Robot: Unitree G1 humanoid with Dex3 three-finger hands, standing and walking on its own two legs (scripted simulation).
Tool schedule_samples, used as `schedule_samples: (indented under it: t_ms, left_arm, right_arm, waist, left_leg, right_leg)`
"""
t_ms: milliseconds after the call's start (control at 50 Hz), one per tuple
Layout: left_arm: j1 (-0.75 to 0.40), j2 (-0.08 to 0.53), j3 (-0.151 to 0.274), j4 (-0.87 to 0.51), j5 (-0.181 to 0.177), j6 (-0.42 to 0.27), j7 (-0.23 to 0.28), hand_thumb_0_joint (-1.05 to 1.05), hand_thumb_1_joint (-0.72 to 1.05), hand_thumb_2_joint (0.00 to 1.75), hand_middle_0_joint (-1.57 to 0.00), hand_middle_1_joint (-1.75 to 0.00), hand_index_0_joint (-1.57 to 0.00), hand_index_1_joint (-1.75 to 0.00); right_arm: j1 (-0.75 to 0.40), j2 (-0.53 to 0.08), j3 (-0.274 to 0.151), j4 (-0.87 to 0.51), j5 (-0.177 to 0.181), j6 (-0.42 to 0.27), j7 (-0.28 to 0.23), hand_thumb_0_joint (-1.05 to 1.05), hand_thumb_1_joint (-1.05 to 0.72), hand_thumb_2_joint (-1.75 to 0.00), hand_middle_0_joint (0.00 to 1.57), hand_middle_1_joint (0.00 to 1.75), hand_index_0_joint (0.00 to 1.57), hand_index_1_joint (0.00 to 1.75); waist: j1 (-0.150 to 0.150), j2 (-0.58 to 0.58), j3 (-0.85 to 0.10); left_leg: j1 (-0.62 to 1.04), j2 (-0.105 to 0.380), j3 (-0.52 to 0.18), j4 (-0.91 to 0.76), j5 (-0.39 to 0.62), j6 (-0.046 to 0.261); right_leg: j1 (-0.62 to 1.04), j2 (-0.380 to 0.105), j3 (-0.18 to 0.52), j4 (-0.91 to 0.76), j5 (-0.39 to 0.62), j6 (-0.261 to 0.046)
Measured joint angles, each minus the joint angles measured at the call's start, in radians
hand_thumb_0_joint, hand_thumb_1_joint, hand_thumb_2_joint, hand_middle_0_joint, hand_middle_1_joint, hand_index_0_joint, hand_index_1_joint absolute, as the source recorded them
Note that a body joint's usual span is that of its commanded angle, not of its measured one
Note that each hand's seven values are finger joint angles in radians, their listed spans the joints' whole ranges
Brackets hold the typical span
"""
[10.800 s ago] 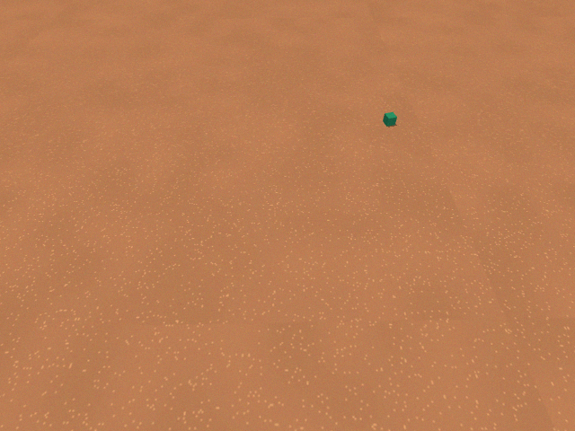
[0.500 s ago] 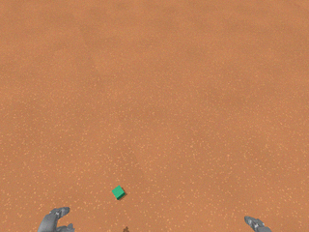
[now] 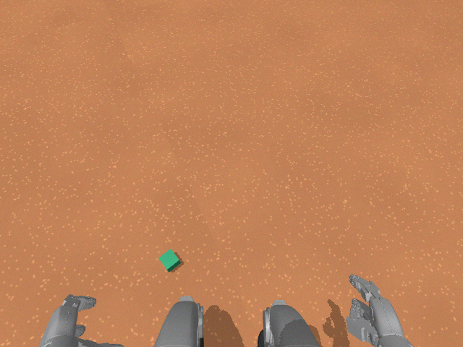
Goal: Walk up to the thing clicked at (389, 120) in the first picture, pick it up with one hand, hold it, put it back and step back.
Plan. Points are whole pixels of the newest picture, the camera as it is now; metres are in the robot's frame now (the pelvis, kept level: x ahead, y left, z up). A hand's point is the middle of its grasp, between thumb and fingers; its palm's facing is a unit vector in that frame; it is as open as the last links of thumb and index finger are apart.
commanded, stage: rise first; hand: left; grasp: from above
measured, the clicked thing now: (170, 260) +0.38 +0.22 -0.66
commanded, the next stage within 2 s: none
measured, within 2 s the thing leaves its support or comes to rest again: neither
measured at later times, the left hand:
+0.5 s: hand (109, 319) +0.17 +0.29 -0.31, palm faces -0.31 -0.47 -0.82, open 12.8 cm
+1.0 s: hand (133, 286) +0.26 +0.29 -0.45, palm faces -0.33 -0.27 -0.90, open 12.9 cm
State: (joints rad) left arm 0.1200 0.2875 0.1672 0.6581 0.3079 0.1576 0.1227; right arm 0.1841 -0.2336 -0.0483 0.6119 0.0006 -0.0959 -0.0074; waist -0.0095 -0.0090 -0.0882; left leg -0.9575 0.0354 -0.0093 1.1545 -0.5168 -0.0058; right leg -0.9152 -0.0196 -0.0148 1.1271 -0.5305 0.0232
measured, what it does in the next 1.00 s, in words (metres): lowers itself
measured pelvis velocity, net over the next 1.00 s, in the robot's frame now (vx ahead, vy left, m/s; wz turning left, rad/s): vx -0.09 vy -0.01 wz -0.07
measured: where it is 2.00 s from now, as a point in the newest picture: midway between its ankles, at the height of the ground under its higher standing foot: outside the picture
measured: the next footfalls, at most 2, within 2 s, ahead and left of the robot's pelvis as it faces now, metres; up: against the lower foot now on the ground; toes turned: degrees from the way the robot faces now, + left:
none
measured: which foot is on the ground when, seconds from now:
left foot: down 0.00-1.00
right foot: down 0.00-1.00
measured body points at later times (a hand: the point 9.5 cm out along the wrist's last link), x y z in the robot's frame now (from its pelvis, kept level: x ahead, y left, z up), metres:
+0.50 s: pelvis -0.04 -0.01 -0.14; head +0.14 +0.01 +0.27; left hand +0.19 +0.31 -0.26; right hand +0.18 -0.26 -0.26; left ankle +0.02 +0.12 -0.65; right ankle +0.01 -0.14 -0.65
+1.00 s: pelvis -0.09 -0.01 -0.28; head +0.10 +0.01 +0.12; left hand +0.28 +0.30 -0.40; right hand +0.01 -0.27 -0.42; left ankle +0.02 +0.12 -0.65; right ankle +0.00 -0.14 -0.65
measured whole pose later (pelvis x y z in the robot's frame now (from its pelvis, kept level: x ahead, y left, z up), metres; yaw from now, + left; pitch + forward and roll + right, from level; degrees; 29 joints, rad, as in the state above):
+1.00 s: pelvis -0.09 -0.01 -0.28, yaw -4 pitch +33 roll -4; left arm -0.66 0.44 0.15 1.33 0.78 0.22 0.56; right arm 0.09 -0.23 0.00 0.85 -0.12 -0.19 0.08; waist -0.10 0.02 -0.17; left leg -2.12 0.05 -0.09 2.16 -0.63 -0.02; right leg -2.07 0.02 -0.03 2.13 -0.64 0.02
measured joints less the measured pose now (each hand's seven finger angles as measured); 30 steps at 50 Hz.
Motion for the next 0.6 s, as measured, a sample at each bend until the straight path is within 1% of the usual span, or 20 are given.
schedule_samples:
  t_ms: [80, 140, 220, 300, 380, 480, 560, 600]
  left_arm:
    - [0.037, -0.002, -0.017, -0.071, 0.019, 0.028, 0.011, 0.0, -0.4, 0.83, -0.31, -0.85, -0.29, -0.86]
    - [0.05, -0.004, -0.026, -0.1, 0.046, 0.048, 0.022, 0.0, -0.38, 0.81, -0.34, -0.82, -0.32, -0.84]
    - [0.053, -0.007, -0.032, -0.12, 0.083, 0.067, 0.053, 0.0, -0.33, 0.76, -0.37, -0.79, -0.36, -0.8]
    - [0.004, 0.004, -0.039, -0.069, 0.142, 0.058, 0.096, 0.0, -0.29, 0.72, -0.4, -0.75, -0.4, -0.76]
    - [-0.08, 0.026, -0.041, 0.009, 0.214, 0.036, 0.162, 0.0, -0.27, 0.71, -0.41, -0.73, -0.4, -0.73]
    - [-0.211, 0.038, -0.054, 0.103, 0.315, 0.011, 0.266, 0.0, -0.3, 0.76, -0.37, -0.73, -0.36, -0.74]
    - [-0.332, 0.048, -0.055, 0.152, 0.382, 0.023, 0.355, 0.0, -0.35, 0.81, -0.33, -0.74, -0.31, -0.76]
    - [-0.405, 0.058, -0.058, 0.196, 0.407, 0.041, 0.396, 0.0, -0.36, 0.84, -0.32, -0.74, -0.29, -0.77]
  right_arm:
    - [-0.024, 0.009, 0.005, -0.013, -0.004, -0.012, -0.006, 0.01, -0.93, -0.9, 0.2, 0.3, 0.2, 0.3]
    - [-0.038, 0.011, 0.009, -0.024, -0.005, -0.019, -0.007, 0.01, -0.93, -0.9, 0.2, 0.3, 0.2, 0.3]
    - [-0.054, 0.011, 0.013, -0.033, -0.004, -0.026, -0.011, 0.01, -0.94, -0.9, 0.2, 0.3, 0.2, 0.3]
    - [-0.077, 0.004, 0.015, -0.027, -0.006, -0.038, -0.015, 0.01, -0.93, -0.9, 0.2, 0.3, 0.2, 0.3]
    - [-0.111, -0.012, 0.011, -0.007, -0.014, -0.047, -0.01, 0.01, -0.93, -0.9, 0.2, 0.3, 0.2, 0.3]
    - [-0.159, -0.034, 0.004, 0.042, -0.027, -0.052, -0.005, 0.0, -0.91, -0.9, 0.2, 0.3, 0.2, 0.3]
    - [-0.192, -0.04, 0.008, 0.089, -0.037, -0.044, -0.007, 0.0, -0.9, -0.9, 0.2, 0.3, 0.2, 0.3]
    - [-0.201, -0.036, 0.012, 0.114, -0.044, -0.041, -0.01, 0.01, -0.9, -0.9, 0.2, 0.3, 0.2, 0.3]
  waist:
    - [0.0, 0.009, -0.023]
    - [0.001, 0.013, -0.039]
    - [0.002, 0.014, -0.056]
    - [0.004, 0.011, -0.076]
    - [0.004, 0.005, -0.097]
    - [0.004, 0.005, -0.11]
    - [0.006, 0.008, -0.099]
    - [0.004, 0.008, -0.093]
  left_leg:
    - [-0.072, 0.001, -0.01, 0.061, -0.023, 0.0]
    - [-0.124, 0.0, -0.014, 0.108, -0.04, -0.001]
    - [-0.199, -0.001, -0.02, 0.175, -0.062, -0.001]
    - [-0.306, -0.005, -0.023, 0.259, -0.083, -0.002]
    - [-0.453, -0.007, -0.026, 0.374, -0.108, -0.005]
    - [-0.655, -0.005, -0.031, 0.536, -0.133, -0.011]
    - [-0.799, 0.004, -0.04, 0.658, -0.14, -0.016]
    - [-0.861, 0.009, -0.046, 0.711, -0.139, -0.018]
  right_leg:
    - [-0.066, 0.001, -0.007, 0.056, -0.023, -0.001]
    - [-0.116, 0.0, -0.01, 0.102, -0.041, -0.001]
    - [-0.189, -0.001, -0.013, 0.17, -0.066, -0.002]
    - [-0.296, -0.004, -0.013, 0.259, -0.093, -0.003]
    - [-0.444, -0.006, -0.01, 0.382, -0.123, -0.004]
    - [-0.649, -0.002, -0.005, 0.55, -0.152, -0.007]
    - [-0.796, 0.009, -0.007, 0.671, -0.157, -0.011]
    - [-0.859, 0.016, -0.009, 0.724, -0.153, -0.014]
